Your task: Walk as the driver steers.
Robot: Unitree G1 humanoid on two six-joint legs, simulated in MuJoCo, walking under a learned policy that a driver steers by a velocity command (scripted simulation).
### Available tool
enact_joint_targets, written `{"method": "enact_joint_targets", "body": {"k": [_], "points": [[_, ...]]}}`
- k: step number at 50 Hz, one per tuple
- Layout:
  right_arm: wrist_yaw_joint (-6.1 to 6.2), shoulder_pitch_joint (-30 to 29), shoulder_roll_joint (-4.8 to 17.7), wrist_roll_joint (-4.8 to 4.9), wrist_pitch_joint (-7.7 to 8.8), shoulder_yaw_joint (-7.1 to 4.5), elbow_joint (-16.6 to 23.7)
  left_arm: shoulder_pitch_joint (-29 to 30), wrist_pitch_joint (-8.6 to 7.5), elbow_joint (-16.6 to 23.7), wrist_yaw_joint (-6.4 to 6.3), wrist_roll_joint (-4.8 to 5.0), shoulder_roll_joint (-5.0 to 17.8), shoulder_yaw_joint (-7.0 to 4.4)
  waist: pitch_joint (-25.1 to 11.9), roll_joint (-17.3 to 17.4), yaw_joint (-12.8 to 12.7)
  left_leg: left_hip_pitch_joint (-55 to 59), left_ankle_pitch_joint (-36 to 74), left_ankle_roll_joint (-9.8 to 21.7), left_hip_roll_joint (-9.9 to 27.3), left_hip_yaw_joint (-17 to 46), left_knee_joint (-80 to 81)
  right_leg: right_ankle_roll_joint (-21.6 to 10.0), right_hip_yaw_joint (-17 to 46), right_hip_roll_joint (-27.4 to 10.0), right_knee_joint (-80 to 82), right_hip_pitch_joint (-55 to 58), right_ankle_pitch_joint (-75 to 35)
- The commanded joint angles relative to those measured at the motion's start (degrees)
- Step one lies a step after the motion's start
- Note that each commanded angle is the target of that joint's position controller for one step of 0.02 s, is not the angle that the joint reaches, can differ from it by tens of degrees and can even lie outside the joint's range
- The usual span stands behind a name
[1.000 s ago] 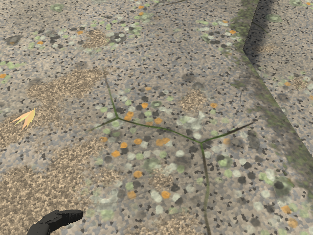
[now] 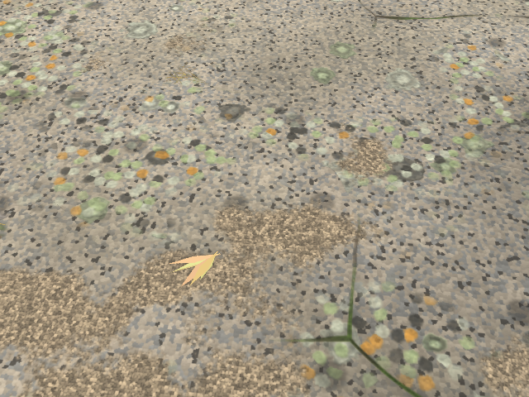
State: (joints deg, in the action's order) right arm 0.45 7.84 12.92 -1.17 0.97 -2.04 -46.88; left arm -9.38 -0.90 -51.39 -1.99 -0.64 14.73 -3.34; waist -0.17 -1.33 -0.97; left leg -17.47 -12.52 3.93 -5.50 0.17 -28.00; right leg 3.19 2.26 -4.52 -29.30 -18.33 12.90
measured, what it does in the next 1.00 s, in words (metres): stands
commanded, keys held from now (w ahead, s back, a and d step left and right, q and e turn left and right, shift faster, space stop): no key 1.00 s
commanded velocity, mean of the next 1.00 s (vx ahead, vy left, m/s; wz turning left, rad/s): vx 0.01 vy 0.00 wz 0.02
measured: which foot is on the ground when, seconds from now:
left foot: down 0.00-1.00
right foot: down 0.00-1.00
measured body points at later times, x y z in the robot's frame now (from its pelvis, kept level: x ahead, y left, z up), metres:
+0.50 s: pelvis +0.03 -0.02 +0.00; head +0.04 -0.02 +0.45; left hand +0.11 +0.24 -0.14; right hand +0.13 -0.28 -0.13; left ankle +0.02 +0.08 -0.73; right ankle +0.02 -0.16 -0.73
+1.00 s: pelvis +0.02 -0.02 +0.00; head +0.03 -0.02 +0.45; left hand +0.06 +0.23 -0.15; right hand +0.09 -0.27 -0.14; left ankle +0.02 +0.08 -0.73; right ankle +0.02 -0.16 -0.73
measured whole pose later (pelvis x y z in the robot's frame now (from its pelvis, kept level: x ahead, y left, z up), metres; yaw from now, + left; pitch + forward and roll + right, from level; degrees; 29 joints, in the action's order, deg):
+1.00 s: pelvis +0.02 -0.02 +0.00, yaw +0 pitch -2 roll +0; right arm 1.5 9.8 12.0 -0.1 0.0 -1.8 -61.4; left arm -11.7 -0.5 -63.4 -2.6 -0.3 12.3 -2.0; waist 2.5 -0.2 -0.5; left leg -11.1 -15.5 1.5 -2.1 1.6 -28.2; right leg 1.5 0.3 -1.5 -27.8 -11.1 15.1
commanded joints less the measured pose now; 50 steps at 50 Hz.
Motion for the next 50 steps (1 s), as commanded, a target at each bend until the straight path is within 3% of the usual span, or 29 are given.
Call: {"method": "enact_joint_targets", "body": {"k": [1, 2, 3, 6, 15, 34, 50], "points": [[-0.06, 6.31, 4.65, -0.13, 1.00, -1.13, 1.52, 0.68, -0.73, 1.76, 0.33, -0.12, 9.92, -2.02, -5.70, -8.43, 4.25, 0.44, -0.95, -0.47, 4.43, 3.65, 2.15, -6.50, 5.29, -6.24, 3.50, 8.31, -15.75], [-0.06, 2.76, 5.91, -0.08, 0.76, -1.26, 1.65, 1.51, -0.75, 1.82, 0.73, 0.16, 6.79, -1.47, -4.55, -6.94, 2.44, 3.20, 0.37, -0.94, 4.67, 3.41, 1.67, -5.76, 4.38, -4.25, 4.73, 4.77, -8.21], [0.07, 0.62, 6.50, 0.36, 0.25, -1.54, 2.10, 1.72, -0.89, 1.66, 0.85, -0.04, 6.09, -1.22, -3.47, -5.66, 1.54, 3.62, 2.34, -0.58, 5.03, 3.52, 1.22, -4.50, 3.08, -2.96, 4.89, 3.36, -5.76], [0.23, 0.56, 6.10, 0.39, -0.91, -1.66, 1.55, 0.50, -1.68, 0.42, 0.75, 0.06, 6.18, -1.08, -2.78, -2.89, 0.88, 3.95, 7.59, 0.57, 6.36, 5.21, 1.49, -3.10, 0.83, -1.04, 3.16, 4.56, -8.13], [0.50, 1.05, 5.47, 0.89, -0.68, -1.92, -2.06, 0.43, -0.77, -2.44, -0.02, 0.49, 5.78, -0.75, -2.42, 1.35, 0.20, 5.57, 13.12, -0.03, 6.71, 5.28, 1.21, -3.38, -0.16, 0.14, 1.66, 7.39, -11.49], [1.12, 0.94, 5.78, 1.04, -0.54, -1.42, -9.46, -0.23, 0.13, -8.02, -0.47, 0.38, 4.64, -0.21, 0.71, 1.53, 0.33, 5.78, 7.81, -0.62, 6.94, 5.00, 4.15, -2.77, -1.34, 1.85, 4.32, 7.97, -6.48], [1.24, 2.57, 5.03, 1.11, -0.53, -0.69, -12.97, -4.06, 0.04, -10.81, -0.80, 0.37, 3.35, 0.53, 2.05, 1.65, 0.55, 4.92, 4.08, -0.85, 6.56, 4.44, 5.78, -2.70, -1.71, 2.35, 5.32, 7.02, -4.09]]}}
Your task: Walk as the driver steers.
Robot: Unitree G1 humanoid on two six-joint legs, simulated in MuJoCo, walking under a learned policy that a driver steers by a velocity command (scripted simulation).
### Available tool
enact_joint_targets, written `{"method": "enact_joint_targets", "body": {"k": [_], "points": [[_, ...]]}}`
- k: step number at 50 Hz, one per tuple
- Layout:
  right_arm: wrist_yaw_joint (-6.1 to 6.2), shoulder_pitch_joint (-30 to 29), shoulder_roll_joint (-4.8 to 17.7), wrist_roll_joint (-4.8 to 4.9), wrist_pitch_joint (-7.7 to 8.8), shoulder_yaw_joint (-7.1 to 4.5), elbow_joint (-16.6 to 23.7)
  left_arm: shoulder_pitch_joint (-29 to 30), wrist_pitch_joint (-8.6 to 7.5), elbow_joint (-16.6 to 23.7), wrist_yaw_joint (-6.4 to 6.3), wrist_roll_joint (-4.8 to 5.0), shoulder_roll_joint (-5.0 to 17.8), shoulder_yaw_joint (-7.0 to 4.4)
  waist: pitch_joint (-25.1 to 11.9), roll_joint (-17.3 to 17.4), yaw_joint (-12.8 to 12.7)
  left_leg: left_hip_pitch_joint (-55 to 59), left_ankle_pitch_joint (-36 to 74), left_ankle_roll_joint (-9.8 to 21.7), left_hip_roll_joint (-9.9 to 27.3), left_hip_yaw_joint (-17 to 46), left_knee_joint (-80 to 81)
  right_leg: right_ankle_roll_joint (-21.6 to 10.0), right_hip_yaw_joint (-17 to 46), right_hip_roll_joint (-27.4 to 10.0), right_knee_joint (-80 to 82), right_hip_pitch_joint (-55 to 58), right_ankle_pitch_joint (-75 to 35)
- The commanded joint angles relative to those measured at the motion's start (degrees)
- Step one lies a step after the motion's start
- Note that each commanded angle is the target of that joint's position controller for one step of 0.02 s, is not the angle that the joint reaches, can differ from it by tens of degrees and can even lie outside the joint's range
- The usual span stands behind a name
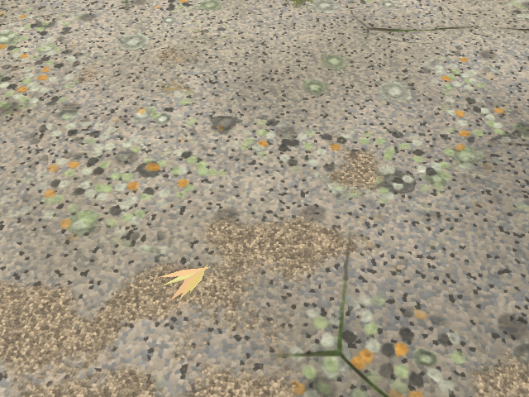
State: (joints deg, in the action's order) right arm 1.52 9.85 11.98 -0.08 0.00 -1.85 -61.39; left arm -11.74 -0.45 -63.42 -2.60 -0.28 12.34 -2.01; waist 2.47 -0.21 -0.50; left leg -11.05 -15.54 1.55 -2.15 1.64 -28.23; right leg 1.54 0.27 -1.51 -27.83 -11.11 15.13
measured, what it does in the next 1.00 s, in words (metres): stands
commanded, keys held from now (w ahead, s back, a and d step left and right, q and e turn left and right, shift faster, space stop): no key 0.78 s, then w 0.22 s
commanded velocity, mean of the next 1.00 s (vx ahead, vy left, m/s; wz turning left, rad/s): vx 0.04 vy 0.00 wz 0.00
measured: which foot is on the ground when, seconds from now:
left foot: down 0.00-1.00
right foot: down 0.00-1.00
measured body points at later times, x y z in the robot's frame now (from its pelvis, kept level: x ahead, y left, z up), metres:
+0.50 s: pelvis +0.00 +0.00 +0.00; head +0.01 +0.00 +0.45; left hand +0.01 +0.24 -0.16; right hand +0.03 -0.25 -0.15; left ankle +0.00 +0.10 -0.74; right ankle +0.00 -0.14 -0.74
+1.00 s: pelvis +0.03 -0.02 -0.01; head +0.03 -0.03 +0.44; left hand +0.03 +0.22 -0.16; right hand +0.01 -0.27 -0.16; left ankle +0.00 +0.10 -0.74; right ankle +0.00 -0.13 -0.72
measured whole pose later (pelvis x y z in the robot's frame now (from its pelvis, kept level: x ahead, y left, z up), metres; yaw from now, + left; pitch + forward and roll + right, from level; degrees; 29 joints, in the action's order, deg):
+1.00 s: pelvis +0.03 -0.02 -0.01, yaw -1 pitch +0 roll +0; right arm 1.5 20.3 11.6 1.6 2.6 -2.3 -62.6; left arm -19.5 -3.9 -62.8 -1.4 1.4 10.5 -1.6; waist -1.1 0.8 0.6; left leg -12.0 -20.4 2.5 -0.6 2.0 -31.9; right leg -4.3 -1.6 0.2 -39.8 -16.2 25.7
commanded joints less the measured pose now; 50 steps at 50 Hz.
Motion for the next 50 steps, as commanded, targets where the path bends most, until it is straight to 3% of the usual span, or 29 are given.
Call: {"method": "enact_joint_targets", "body": {"k": [1, 39, 40, 42, 44, 47, 48, 50], "points": [[0.18, 0.71, 5.92, 0.03, 0.44, -0.83, 1.40, -1.94, -0.42, 1.11, -0.20, 0.01, 5.65, -0.75, -0.55, 0.50, 0.11, -1.53, 7.05, 1.52, 3.19, 2.92, 6.04, -1.06, 0.27, -0.64, 3.88, -0.26, -6.27], [0.67, 6.55, 3.92, 0.22, 0.46, 0.19, -0.41, -7.97, -0.47, 0.46, -0.31, 0.27, 3.15, 0.06, 0.52, 0.12, 0.34, -2.35, 7.58, 0.77, 2.65, 1.51, 5.21, -1.79, 0.27, -0.01, 3.85, -1.71, -6.11], [0.71, 7.70, 3.33, 0.18, 0.40, 0.33, -1.03, -9.17, -0.40, -0.18, -0.32, 0.25, 2.40, 0.23, -0.88, 0.33, 0.33, -1.80, 1.59, 0.90, 2.17, 1.07, 5.65, -1.91, -0.48, 0.67, 3.88, -1.11, -0.76], [0.98, 8.24, 5.30, 0.94, 0.21, -0.44, -0.92, -9.09, -0.31, 0.09, -0.56, 0.87, 3.30, -0.21, 1.91, 1.21, 0.62, -5.07, -19.37, 2.79, 1.57, 1.58, 5.56, -3.42, -1.76, 2.48, 1.35, -4.71, 16.80], [0.89, 9.16, 6.08, 1.39, 1.11, -0.81, -0.16, -7.68, -1.32, 1.54, -0.46, 1.14, 3.07, -0.20, 6.22, 2.58, 1.28, -7.90, -29.58, 5.52, 5.05, 6.72, 7.85, -5.10, -0.40, 1.65, -0.77, -10.46, 23.14], [0.22, 14.35, 9.23, 1.88, 3.06, -2.15, -0.83, -4.96, -4.07, 3.78, 0.86, 1.51, 0.10, 0.29, 5.46, 10.17, 2.89, -1.39, -33.33, 11.83, 16.07, 23.79, 15.55, -4.99, -3.40, 2.53, -13.06, -17.29, 11.51], [0.14, 13.68, 9.31, 1.76, 3.40, -2.26, -0.29, -4.22, -4.70, 4.31, 1.36, 1.70, 0.50, 0.18, 6.03, 10.08, 2.55, -3.31, -32.14, 13.44, 18.66, 28.01, 17.38, -5.95, -2.08, 1.41, -15.84, -16.79, 10.09], [-0.09, 8.89, 8.96, 1.86, 3.79, -2.08, 1.90, -6.71, -5.62, 4.02, 1.96, 2.12, 0.41, 0.01, 6.20, 8.99, -0.75, -7.41, -27.42, 12.05, 17.63, 24.53, 16.62, -7.95, -1.90, 0.74, -10.94, -11.07, 11.75]]}}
